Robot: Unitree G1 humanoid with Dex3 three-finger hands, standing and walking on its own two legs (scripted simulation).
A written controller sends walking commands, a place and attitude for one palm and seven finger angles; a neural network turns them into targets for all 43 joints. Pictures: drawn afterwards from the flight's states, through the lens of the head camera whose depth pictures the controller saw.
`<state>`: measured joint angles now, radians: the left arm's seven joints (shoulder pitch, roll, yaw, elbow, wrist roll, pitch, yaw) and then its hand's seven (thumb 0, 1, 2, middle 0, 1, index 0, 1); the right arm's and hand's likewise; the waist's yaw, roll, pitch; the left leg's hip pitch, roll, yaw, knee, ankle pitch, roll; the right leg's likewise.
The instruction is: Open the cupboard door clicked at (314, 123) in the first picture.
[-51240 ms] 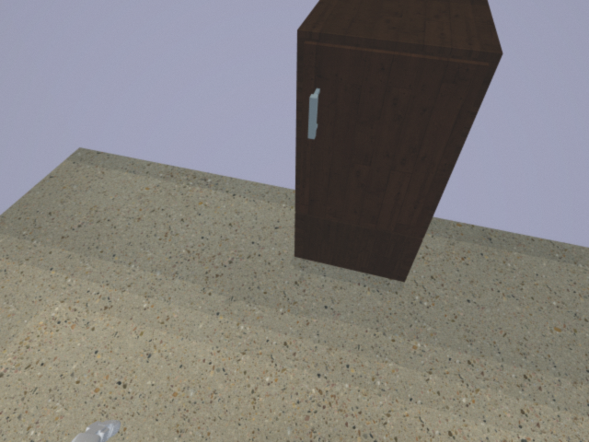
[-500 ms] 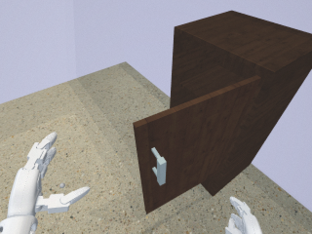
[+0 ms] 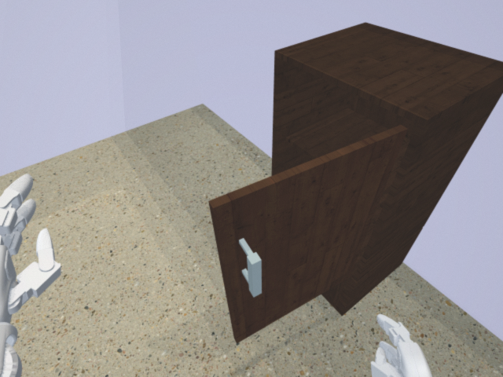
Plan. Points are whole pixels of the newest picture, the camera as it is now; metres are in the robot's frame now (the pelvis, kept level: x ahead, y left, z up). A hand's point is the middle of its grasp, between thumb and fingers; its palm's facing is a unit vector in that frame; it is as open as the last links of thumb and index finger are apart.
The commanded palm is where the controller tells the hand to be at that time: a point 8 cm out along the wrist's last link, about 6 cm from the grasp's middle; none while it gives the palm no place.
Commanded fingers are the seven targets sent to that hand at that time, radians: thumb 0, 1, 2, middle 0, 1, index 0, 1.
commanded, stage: draw the hand back to the body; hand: left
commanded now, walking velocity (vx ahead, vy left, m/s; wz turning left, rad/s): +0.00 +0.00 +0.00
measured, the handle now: (249, 268) +0.33 +0.05 -0.04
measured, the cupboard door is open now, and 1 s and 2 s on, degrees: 83 83 83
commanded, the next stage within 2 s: step back with the hand held close in 0.20 s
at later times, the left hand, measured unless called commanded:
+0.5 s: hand (80, 263) +0.20 +0.24 +0.15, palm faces +0.42 -0.79 -0.45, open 7.4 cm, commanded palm +0.14 +0.27 +0.18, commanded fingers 0.00 0.90 0.90 -0.20 -0.30 -0.20 -0.30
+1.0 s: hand (24, 320) +0.13 +0.28 +0.14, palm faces +0.39 -0.78 -0.49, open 7.4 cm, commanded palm +0.08 +0.31 +0.18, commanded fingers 0.00 0.90 0.90 -0.20 -0.30 -0.20 -0.30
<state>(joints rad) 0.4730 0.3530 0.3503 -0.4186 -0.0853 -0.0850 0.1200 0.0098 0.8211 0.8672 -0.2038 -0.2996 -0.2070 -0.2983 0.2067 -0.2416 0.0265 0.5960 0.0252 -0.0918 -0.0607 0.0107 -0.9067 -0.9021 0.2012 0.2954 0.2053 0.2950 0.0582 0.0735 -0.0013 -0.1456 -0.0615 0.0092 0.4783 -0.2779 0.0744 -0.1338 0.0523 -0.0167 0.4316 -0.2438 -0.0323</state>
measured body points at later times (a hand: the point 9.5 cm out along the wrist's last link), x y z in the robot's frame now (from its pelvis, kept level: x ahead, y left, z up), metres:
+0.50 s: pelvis +0.00 -0.02 +0.00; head +0.00 -0.04 +0.45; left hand +0.17 +0.28 +0.18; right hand +0.18 -0.26 -0.08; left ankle -0.01 +0.07 -0.74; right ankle +0.00 -0.10 -0.74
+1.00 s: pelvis -0.07 +0.01 -0.01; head -0.06 +0.03 +0.44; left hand +0.11 +0.31 +0.17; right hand +0.10 -0.24 -0.08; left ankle -0.01 +0.07 -0.74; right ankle -0.01 -0.10 -0.74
